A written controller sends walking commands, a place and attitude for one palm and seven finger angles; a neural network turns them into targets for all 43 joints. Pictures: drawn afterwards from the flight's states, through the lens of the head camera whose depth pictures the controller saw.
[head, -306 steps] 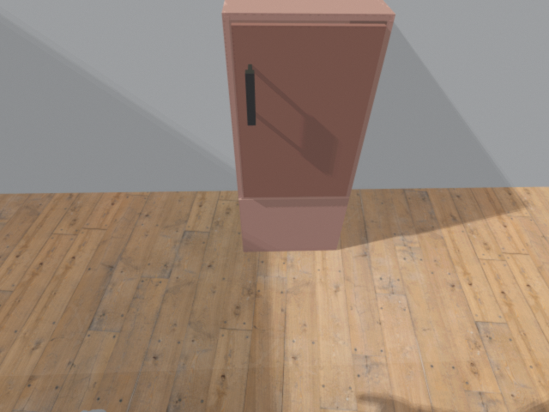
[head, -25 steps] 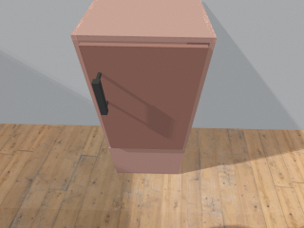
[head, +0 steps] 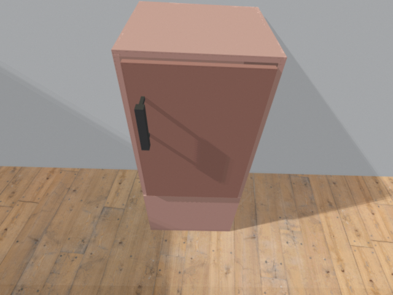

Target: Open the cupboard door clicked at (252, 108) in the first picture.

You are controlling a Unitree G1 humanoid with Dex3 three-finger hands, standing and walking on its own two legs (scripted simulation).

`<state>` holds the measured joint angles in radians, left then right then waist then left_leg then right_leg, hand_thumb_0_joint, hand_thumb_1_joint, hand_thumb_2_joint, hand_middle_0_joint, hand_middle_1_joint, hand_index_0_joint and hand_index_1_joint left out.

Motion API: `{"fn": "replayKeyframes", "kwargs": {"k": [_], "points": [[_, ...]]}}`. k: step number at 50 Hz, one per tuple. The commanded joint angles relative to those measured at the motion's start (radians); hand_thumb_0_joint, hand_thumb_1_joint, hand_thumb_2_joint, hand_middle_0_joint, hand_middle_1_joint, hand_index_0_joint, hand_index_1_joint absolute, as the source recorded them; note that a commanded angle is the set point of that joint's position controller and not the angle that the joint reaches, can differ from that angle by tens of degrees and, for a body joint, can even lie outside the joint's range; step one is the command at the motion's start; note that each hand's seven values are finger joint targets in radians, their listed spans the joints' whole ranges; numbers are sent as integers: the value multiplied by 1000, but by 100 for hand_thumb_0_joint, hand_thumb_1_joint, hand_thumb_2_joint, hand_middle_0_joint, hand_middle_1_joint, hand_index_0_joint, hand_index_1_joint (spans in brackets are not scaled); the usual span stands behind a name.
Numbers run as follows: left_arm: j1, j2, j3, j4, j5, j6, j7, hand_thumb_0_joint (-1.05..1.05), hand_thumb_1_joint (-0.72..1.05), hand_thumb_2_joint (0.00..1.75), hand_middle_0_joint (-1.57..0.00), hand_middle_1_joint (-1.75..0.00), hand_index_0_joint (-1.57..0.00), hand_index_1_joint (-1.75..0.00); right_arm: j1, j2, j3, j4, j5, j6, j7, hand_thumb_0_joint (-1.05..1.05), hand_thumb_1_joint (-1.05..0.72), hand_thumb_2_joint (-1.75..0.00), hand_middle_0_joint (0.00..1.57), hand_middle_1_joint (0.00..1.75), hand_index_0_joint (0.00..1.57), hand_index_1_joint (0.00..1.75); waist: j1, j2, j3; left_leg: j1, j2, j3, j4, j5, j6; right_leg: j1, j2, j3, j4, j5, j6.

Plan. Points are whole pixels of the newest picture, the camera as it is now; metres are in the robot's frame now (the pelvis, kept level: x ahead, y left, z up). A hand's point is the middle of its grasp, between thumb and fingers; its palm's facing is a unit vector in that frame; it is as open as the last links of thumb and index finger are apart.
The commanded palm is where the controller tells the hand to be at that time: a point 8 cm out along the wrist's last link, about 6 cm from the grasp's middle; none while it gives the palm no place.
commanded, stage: come to a stop and stand still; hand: left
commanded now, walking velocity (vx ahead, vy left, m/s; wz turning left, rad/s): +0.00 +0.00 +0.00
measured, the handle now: (144, 123) +0.55 +0.18 +0.03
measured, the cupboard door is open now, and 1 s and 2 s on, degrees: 0 0 0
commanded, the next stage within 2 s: look again from close up in 0.26 s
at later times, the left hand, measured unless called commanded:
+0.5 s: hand out of the picture -0.03 +0.16 -0.18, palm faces +0.03 -0.99 -0.12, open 7.4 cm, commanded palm none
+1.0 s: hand out of the picture +0.04 +0.19 -0.15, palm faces +0.15 -0.96 -0.22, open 7.3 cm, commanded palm +0.11 +0.22 -0.06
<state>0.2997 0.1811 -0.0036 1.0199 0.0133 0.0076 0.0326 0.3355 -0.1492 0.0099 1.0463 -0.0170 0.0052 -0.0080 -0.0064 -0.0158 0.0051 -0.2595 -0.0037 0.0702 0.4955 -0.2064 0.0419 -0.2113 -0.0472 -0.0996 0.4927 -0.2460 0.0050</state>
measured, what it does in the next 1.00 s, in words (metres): stands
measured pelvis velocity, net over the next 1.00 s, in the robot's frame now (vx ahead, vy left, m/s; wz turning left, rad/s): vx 0.00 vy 0.01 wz -0.01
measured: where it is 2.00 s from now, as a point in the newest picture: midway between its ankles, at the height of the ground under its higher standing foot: outside the picture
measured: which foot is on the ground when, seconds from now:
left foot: down 0.00-1.00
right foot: down 0.00-1.00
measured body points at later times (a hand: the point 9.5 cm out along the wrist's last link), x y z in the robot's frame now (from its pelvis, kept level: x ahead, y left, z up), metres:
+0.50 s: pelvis +0.00 +0.01 +0.00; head +0.00 +0.03 +0.45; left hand -0.03 +0.21 -0.17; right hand +0.00 -0.21 -0.15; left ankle +0.04 +0.09 -0.74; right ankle +0.01 -0.12 -0.74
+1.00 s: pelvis +0.00 +0.01 +0.00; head +0.01 +0.02 +0.45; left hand +0.04 +0.24 -0.13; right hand +0.01 -0.22 -0.15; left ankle +0.04 +0.09 -0.74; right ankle +0.01 -0.12 -0.74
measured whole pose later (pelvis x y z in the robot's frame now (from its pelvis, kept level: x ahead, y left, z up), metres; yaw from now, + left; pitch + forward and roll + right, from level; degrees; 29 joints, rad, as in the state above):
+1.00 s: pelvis +0.00 +0.01 +0.00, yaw -1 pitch -1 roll +0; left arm 0.51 0.16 0.01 0.57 -0.07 0.09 0.11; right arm 0.37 -0.15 0.03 0.99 0.03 -0.10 -0.05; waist 0.00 -0.02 0.02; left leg -0.26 -0.01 0.09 0.49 -0.21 0.04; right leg -0.24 -0.05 -0.08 0.52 -0.26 0.00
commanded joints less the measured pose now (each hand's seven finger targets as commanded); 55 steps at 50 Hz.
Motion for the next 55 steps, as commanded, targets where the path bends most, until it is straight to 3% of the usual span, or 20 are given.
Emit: {"fn": "replayKeyframes", "kwargs": {"k": [1, 5, 19, 23, 45, 46, 47, 48, 49, 50, 51, 52, 53, 54, 55], "points": [[64, 70, 14, -28, 2, -18, 3, 0, 90, 90, -20, -30, -20, -30, 2, -121, -24, -47, -1, -27, -8, 0, -90, -90, 20, 30, 20, 30, 15, 27, 74, -114, 114, -174, -205, -204, 6, 13, -55, 87, -91, -58, -37], [83, 59, 13, -11, 4, -18, 4, 0, 90, 90, -20, -30, -20, -30, 10, -118, -26, -27, 1, -27, -9, 0, -90, -90, 20, 30, 20, 30, 15, 48, 82, -116, 119, -181, -225, -223, 8, 13, -52, 81, -90, -46, -34], [127, 33, 6, 45, 6, -29, 8, 0, 90, 90, -20, -30, -20, -30, 9, -90, -25, 19, 7, -30, -12, 0, -90, -90, 20, 30, 20, 30, 6, 15, 78, -35, 110, -144, -197, -126, 1, -19, -65, 102, -127, -6, -29], [130, 26, 4, 54, 5, -28, 8, 0, 90, 90, -20, -30, -20, -30, 0, -92, -24, 24, 7, -30, -12, 0, -90, -90, 20, 30, 20, 30, 8, 38, 93, -51, 110, -148, -211, -155, -1, -19, -65, 101, -130, -16, -28], [127, 21, 9, 51, 4, -29, 10, 0, 90, 90, -20, -30, -20, -30, 16, -76, -22, 46, 7, -32, -13, 0, -90, -90, 20, 30, 20, 30, 13, 15, 79, -39, 108, -134, -208, -93, -4, 7, -68, 99, -135, 16, -29], [154, 64, 0, 80, 18, -38, 43, 0, 90, 90, -20, -30, -20, -30, -97, -116, -20, -27, 10, -36, -7, 0, -90, -90, 20, 30, 20, 30, 50, 16, 125, -64, 104, -72, -15, -29, -40, -50, -95, 131, -147, 102, -35], [-584, 279, 98, -1543, -196, -260, 52, 0, 88, 89, -20, -32, -20, -32, -62, -289, -36, -405, 52, -180, -55, 0, -90, -90, 20, 30, 20, 30, -129, 254, -410, 284, 10, -74, -95, 33, -34, 8, 27, 23, -24, 92, -35], [-189, 239, 111, -1315, -121, -207, 117, 0, 85, 88, -20, -33, -20, -33, -128, -203, -1, -340, 65, -282, -81, 0, -90, -90, 20, 30, 20, 30, -5, 294, -393, 232, 58, -111, -154, -91, -49, -37, 45, 6, 73, -50, -53], [99, 43, 8, -1120, -133, -74, 152, 0, 83, 87, -21, -34, -21, -34, -135, -157, -24, -331, 84, -315, -73, 0, -90, -90, 20, 30, 20, 30, -31, 212, -167, 41, 67, -162, -202, -252, -76, -163, 60, -26, 112, -147, -38], [135, -112, -96, -1091, -167, -47, 136, 0, 81, 86, -21, -36, -21, -36, -101, -166, -22, -324, 94, -327, -74, 0, -90, -90, 20, 30, 20, 30, -39, 145, -33, -46, 46, -154, -169, -293, -53, -190, 57, -26, 98, -111, -34], [90, -76, -86, -1178, -192, -94, 120, 0, 78, 85, -21, -37, -21, -37, -133, -202, -34, -375, 94, -350, -78, 0, -90, -90, 20, 30, 20, 30, -40, 142, 41, -90, 34, -160, -109, -298, -42, -211, 53, -23, 62, -122, -30], [79, -16, -48, -1159, -179, -142, 114, 0, 76, 84, -21, -39, -21, -39, -136, -229, -40, -392, 76, -365, -75, 0, -90, -90, 20, 30, 20, 30, -63, 51, 28, -131, 21, -159, -46, -301, -36, -252, 50, -13, 51, -176, -25], [98, -24, -27, -1093, -172, -196, 92, 0, 74, 83, -21, -40, -21, -40, -132, -232, -49, -412, 56, -368, -70, 0, -90, -90, 20, 30, 20, 30, -70, -98, 53, -191, 15, -159, 23, -293, -37, -326, 55, -24, 82, -228, -21], [116, -46, -25, -1003, -167, -256, 55, 0, 71, 82, -21, -42, -21, -42, -136, -235, -61, -440, 50, -370, -57, 0, -90, -90, 20, 30, 20, 30, -59, -141, 45, -234, 2, -145, 91, -276, -41, -381, 53, -22, 116, -261, -21], [194, -62, 11, -922, -178, -327, 6, 0, 69, 81, -22, -43, -22, -43, -143, -225, -75, -459, 37, -370, -45, 0, -90, -90, 20, 30, 20, 30, -20, -222, 11, -303, 3, -128, 155, -271, -49, -439, 56, -23, 169, -313, -22]]}}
